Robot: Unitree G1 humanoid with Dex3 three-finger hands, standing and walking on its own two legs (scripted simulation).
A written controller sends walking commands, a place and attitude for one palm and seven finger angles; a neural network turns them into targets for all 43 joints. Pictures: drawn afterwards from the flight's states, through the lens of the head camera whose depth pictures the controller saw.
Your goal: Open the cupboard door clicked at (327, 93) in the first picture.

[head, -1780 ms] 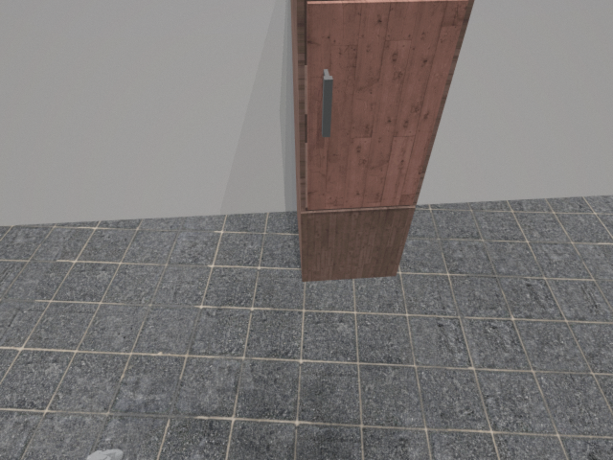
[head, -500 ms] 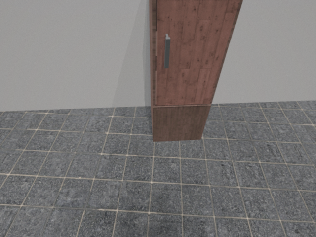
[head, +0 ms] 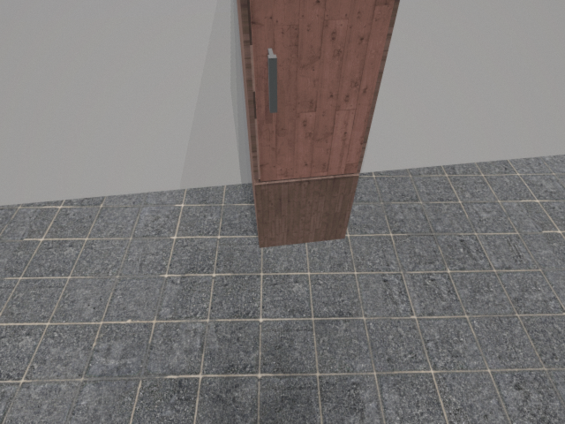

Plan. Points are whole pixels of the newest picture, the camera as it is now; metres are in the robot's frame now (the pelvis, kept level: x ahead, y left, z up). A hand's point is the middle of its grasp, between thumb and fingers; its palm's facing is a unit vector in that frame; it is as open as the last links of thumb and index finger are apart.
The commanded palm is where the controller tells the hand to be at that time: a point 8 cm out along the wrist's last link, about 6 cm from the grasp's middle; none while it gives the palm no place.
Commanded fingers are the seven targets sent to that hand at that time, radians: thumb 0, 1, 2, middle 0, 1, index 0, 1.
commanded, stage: walk to a spot facing it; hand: left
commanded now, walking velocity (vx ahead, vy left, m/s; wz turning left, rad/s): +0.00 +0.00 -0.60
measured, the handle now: (271, 81) +0.90 +0.10 +0.04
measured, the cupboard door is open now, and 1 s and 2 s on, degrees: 0 0 0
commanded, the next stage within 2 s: none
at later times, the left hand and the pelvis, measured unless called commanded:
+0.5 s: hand out of the picture +0.04 +0.19 -0.16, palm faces -0.15 -0.96 -0.23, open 7.4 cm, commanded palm none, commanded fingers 0.00 0.90 0.90 -0.20 -0.30 -0.20 -0.30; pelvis -0.04 +0.01 +0.00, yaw -14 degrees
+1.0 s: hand out of the picture +0.15 +0.13 -0.16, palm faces -0.56 -0.80 -0.23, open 7.4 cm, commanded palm none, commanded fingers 0.00 0.90 0.90 -0.20 -0.30 -0.20 -0.30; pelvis -0.07 +0.02 -0.01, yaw -34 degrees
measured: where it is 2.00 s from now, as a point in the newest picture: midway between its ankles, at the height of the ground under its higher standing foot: outside the picture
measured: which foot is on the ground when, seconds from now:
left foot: down 0.00-0.14, up 0.16-0.54, down 0.56-1.00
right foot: down 0.00-0.56, up 0.58-0.98, down 1.00-1.00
